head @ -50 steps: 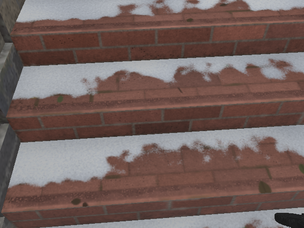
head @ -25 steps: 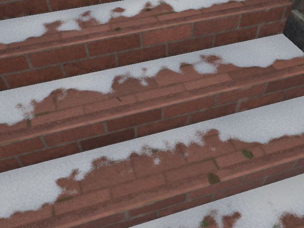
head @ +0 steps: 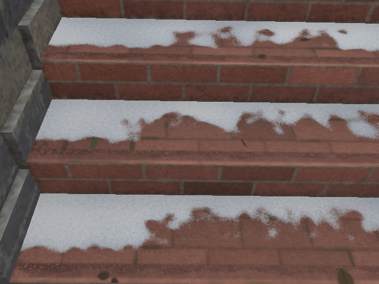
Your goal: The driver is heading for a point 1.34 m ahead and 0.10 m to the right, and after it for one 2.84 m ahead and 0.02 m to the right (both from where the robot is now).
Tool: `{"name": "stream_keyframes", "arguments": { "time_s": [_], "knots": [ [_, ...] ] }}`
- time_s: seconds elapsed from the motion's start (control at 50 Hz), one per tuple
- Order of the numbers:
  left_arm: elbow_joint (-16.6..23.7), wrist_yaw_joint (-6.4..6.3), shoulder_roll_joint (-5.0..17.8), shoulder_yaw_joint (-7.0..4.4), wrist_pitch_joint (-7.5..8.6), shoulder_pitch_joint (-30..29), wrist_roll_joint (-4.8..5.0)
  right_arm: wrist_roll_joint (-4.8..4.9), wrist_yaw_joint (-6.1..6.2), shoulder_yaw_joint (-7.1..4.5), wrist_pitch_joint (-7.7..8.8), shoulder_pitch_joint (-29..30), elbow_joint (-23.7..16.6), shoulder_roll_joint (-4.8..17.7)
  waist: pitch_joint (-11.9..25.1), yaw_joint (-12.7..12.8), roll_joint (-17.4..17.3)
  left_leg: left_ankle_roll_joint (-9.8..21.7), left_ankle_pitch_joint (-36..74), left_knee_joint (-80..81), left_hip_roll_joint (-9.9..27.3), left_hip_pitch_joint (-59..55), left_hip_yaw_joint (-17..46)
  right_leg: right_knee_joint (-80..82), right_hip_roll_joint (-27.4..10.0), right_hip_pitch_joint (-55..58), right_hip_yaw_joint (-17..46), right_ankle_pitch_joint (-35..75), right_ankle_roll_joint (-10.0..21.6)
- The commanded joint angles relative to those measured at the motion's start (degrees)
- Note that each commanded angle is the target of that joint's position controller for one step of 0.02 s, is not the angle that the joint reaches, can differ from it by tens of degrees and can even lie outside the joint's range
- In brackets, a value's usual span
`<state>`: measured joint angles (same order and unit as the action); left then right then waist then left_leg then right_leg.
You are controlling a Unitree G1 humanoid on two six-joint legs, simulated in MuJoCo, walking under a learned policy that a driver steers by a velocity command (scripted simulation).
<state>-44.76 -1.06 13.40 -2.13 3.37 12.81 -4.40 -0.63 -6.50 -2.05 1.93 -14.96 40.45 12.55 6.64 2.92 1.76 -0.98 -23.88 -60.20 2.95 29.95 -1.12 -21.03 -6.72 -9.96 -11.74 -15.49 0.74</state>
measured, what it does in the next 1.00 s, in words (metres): climbs, turning right: left foot, then right foot 0.15 m higher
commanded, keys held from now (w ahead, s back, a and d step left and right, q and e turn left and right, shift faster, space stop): w+q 0.14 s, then w+e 0.86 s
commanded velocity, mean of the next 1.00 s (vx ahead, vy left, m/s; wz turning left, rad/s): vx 0.45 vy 0.00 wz -0.17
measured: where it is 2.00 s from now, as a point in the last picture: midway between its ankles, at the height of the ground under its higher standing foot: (251, 76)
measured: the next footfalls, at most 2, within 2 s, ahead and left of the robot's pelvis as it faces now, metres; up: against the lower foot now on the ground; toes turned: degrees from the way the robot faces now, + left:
left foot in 0.06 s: +0.00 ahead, +0.15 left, +0.00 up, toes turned +3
right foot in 0.40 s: +0.29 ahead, +0.01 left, +0.15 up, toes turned +1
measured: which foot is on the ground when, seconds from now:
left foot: up 0.00-0.04, down 0.06-0.46, up 0.48-0.84, down 0.86-1.00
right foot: down 0.00-0.08, up 0.10-0.38, down 0.40-0.90, up 0.92-1.00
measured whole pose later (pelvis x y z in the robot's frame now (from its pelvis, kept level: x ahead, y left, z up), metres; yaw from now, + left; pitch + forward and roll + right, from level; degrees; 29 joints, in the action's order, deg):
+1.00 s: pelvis +0.46 +0.10 +0.23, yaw -16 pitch +6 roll +4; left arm -59.5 7.0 15.8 -2.3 4.4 18.4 -2.1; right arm -2.0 -1.0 0.0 3.3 -9.4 43.8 10.5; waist 7.1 -3.0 3.1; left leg 4.7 -24.1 -55.8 0.0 38.1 -8.8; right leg -98.5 4.0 -42.3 8.2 -2.0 11.3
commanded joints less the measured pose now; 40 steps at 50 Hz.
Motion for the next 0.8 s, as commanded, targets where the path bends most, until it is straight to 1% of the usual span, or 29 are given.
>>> {"name": "stream_keyframes", "arguments": {
  "time_s": [0.02,0.04,0.06,0.08,0.1,0.12,0.14,0.18,0.24,0.28,0.3,0.32,0.36,0.38,0.4,0.42,0.44,0.46,0.48,0.52,0.56,0.58,0.62,0.64,0.7,0.74,0.76,0.78,0.8],
  "knots": [
    [4.4,2.39,11.9,-2.37,-0.24,-12.8,-1.04,0.31,-0.79,-0.81,1.67,-10.8,0.6,3.1,-4.0,-9.0,4.5,3.9,13.6,22.7,-1.0,-19.9,-0.6,2.7,-15.0,-10.4,8.0,2.4,11.0],
    [3.5,2.76,11.4,-2.54,-0.57,-12.5,-0.71,-0.15,0.11,-1.7,2.25,-16.5,2.0,3.9,-3.1,-10.6,4.6,5.2,15.4,30.2,-3.0,-25.6,-2.4,-5.3,-13.2,-11.4,6.6,4.2,9.7],
    [0.8,3.19,4.7,-1.05,0.06,-8.0,-0.35,-1.3,1.49,-3.45,3.41,-18.5,2.8,7.6,-2.3,-9.9,-2.4,7.3,16.7,37.1,-4.6,-27.6,-1.9,-21.3,-8.0,-12.3,2.0,11.2,7.5],
    [0.4,4.62,-2.3,0.27,-0.02,-0.1,-0.8,-1.59,3.64,-6.31,3.47,-24.0,3.3,17.8,1.3,-6.6,-12.6,19.1,52.1,33.1,8.6,-36.8,20.4,-40.8,1.0,-26.2,0.5,-2.0,1.5],
    [1.7,5.44,-2.0,0.49,1.17,0.2,0.86,-0.38,2.64,-5.16,3.9,-30.3,4.4,18.3,5.5,-8.0,-19.6,27.0,59.3,36.0,16.0,-47.5,34.0,-60.8,8.7,-42.4,5.7,-17.0,-0.3],
    [3.7,5.43,-1.8,0.24,2.48,-7.3,3.25,-2.31,1.06,-3.11,4.55,-35.1,8.3,10.4,0.1,-12.5,-23.5,25.4,27.2,39.7,15.8,-43.7,40.4,-79.3,8.5,-57.5,11.3,-16.5,1.5],
    [4.4,3.52,-0.3,-0.26,3.27,-15.7,3.23,-2.1,-0.08,-1.42,3.99,-32.9,11.1,5.2,-8.0,-14.3,-19.0,22.5,14.0,39.6,14.4,-38.1,37.2,-95.6,6.9,-69.7,11.9,-15.3,4.4],
    [6.0,1.89,-0.7,0.29,2.95,-17.7,1.73,-1.86,-1.02,1.74,2.28,-27.6,14.7,-1.0,-9.2,-9.1,-10.3,20.5,14.5,38.9,15.3,-31.3,31.9,-108.7,4.0,-78.8,13.1,-12.5,10.7],
    [10.1,2.56,-5.0,2.92,0.55,-20.8,2.08,-5.74,-0.09,4.61,1.4,-19.8,19.2,-5.8,-8.9,-3.1,-5.4,17.2,17.5,45.7,12.6,-17.6,19.9,-103.1,1.8,-76.2,11.8,-12.0,16.4],
    [11.8,1.66,-0.9,2.59,-1.44,-23.9,4.98,-5.58,0.91,4.26,2.75,-9.2,16.4,-1.4,-6.5,-0.4,-1.5,14.2,10.2,53.9,8.2,-3.7,11.7,-80.1,-0.3,-61.8,9.5,-3.0,15.9],
    [12.8,1.74,1.8,2.24,-2.94,-25.5,5.4,-3.79,0.07,3.58,2.65,0.0,11.1,2.8,-4.4,2.7,-0.8,13.2,13.5,62.9,6.0,15.1,6.2,-65.4,0.2,-35.7,7.2,-1.6,13.2],
    [10.9,3.78,-1.1,2.85,-4.13,-24.7,4.51,-1.8,0.67,3.22,3.95,-0.8,10.0,6.6,-1.7,4.1,-6.5,16.2,31.6,65.8,6.2,23.1,5.1,-68.9,5.4,-17.9,1.1,-3.7,7.5],
    [7.9,5.75,-1.2,2.98,-5.41,-19.1,3.97,-0.69,0.11,1.82,4.76,-8.3,13.0,13.6,-1.2,4.2,-7.9,17.3,80.5,53.9,8.7,-2.6,-0.1,-60.3,9.8,-27.2,-3.8,-3.7,5.2],
    [6.6,6.18,-2.1,3.62,-5.88,-15.1,2.44,-0.81,-0.1,1.01,4.24,-13.3,15.8,14.3,-1.1,3.9,-9.9,17.1,98.0,47.8,11.9,-20.9,0.4,-50.5,10.3,-34.9,-4.2,-4.7,6.3],
    [5.8,6.07,0.6,2.76,-5.69,-12.7,2.28,-0.07,-1.21,0.87,3.7,-18.7,18.5,12.1,2.4,0.9,-11.6,16.4,113.1,39.5,11.6,-34.6,0.1,-41.6,13.2,-37.4,-6.1,-6.7,7.9],
    [4.2,5.41,1.7,2.18,-5.79,-6.5,3.5,-3.41,-2.78,0.55,2.62,-23.6,20.6,11.6,7.7,-0.1,-12.3,14.8,120.6,28.2,12.0,-34.6,0.1,-38.1,14.2,-27.3,2.2,-1.5,11.0],
    [0.4,4.66,3.7,1.43,-5.89,1.9,5.17,-7.29,-3.21,1.0,1.79,-28.0,19.1,6.4,20.1,-1.5,-2.8,12.3,108.0,14.6,9.3,-17.5,4.1,-33.7,11.4,-2.1,19.7,8.9,17.6],
    [-4.3,2.79,7.1,-0.39,-6.09,14.3,4.86,-7.85,-4.15,1.35,0.53,-24.6,16.9,4.5,20.3,4.2,7.4,10.0,64.7,-3.2,1.0,0.9,6.0,-15.3,4.1,11.7,41.7,4.1,22.9],
    [-7.4,2.31,7.2,-0.88,-5.9,20.3,2.12,-5.27,-4.93,-0.21,-0.43,-14.7,15.6,4.0,7.9,8.3,12.4,9.0,26.7,-39.5,-9.5,16.4,11.6,-0.2,-0.9,3.1,59.2,-9.3,23.4],
    [-9.3,3.34,3.6,-0.25,-1.72,8.1,1.54,-4.06,-1.95,0.67,1.64,-5.4,11.9,0.3,-2.3,0.7,0.0,10.2,25.9,-64.0,-9.1,39.0,18.6,-4.0,-1.6,-6.5,53.6,-16.2,18.2],
    [-12.5,5.13,-4.9,2.54,0.18,-0.9,2.1,-3.87,0.91,2.48,1.29,-2.3,10.5,-3.0,-1.0,-7.8,-8.6,11.4,28.1,-59.9,-6.4,40.0,16.7,-4.9,0.9,-14.3,40.1,-4.3,14.8],
    [-13.1,5.88,-6.8,3.58,0.4,-2.4,1.78,-3.74,1.67,2.94,0.55,-1.2,9.1,-3.0,-0.9,-10.2,-7.8,10.9,25.7,-57.8,-3.9,40.1,11.4,-5.3,2.4,-17.2,32.1,2.5,13.0],
    [-12.0,6.13,-3.6,2.74,0.8,-1.0,0.73,-2.43,2.38,3.03,0.68,2.9,6.5,-2.4,-2.7,-9.3,-1.3,9.7,15.4,-51.1,-2.5,35.7,4.0,-0.9,5.3,-22.6,24.1,3.7,11.8],
    [-14.1,5.41,-2.2,2.47,0.85,6.2,-0.43,-1.35,2.95,3.42,1.54,7.3,5.7,-2.6,-3.1,-6.3,4.2,8.7,8.4,-63.4,-4.0,38.9,1.2,0.1,4.4,-20.6,27.4,6.9,13.4],
    [-18.5,5.89,-0.3,3.08,0.96,17.9,-3.41,-1.24,3.92,4.81,2.75,16.2,1.1,-2.2,-4.4,-2.4,-3.0,9.5,11.8,-52.3,-1.2,48.5,0.8,0.5,3.1,-10.9,29.8,1.0,12.0],
    [-17.4,7.43,2.9,3.08,0.28,15.8,-2.5,-0.82,3.76,5.31,1.49,24.0,-2.8,-1.9,-6.4,-0.6,-0.2,6.9,10.3,-38.8,1.5,42.1,-1.0,8.3,0.3,-15.6,31.8,2.8,14.8],
    [-16.2,8.23,3.4,3.5,0.31,14.4,-0.54,-1.25,3.5,5.54,0.43,27.3,-4.2,-2.1,-6.9,-0.9,0.8,5.7,4.2,-32.4,1.0,34.7,-2.9,13.4,-2.5,-20.4,33.7,2.4,17.3],
    [-12.9,9.23,4.7,3.69,1.04,6.3,1.03,-1.39,2.73,5.3,-0.37,19.6,-3.6,-2.7,-7.5,-7.3,5.0,5.2,9.1,-29.3,-0.8,16.4,-6.5,14.0,-3.7,-31.6,31.1,28.0,18.7],
    [-12.5,9.19,7.9,3.19,2.56,7.3,2.25,-0.95,2.13,4.64,-1.14,18.3,-4.6,-1.3,-3.3,-8.9,5.5,2.7,12.0,-27.1,-3.7,6.4,-8.3,10.3,-4.0,-31.7,29.4,59.3,20.0]
  ]
}}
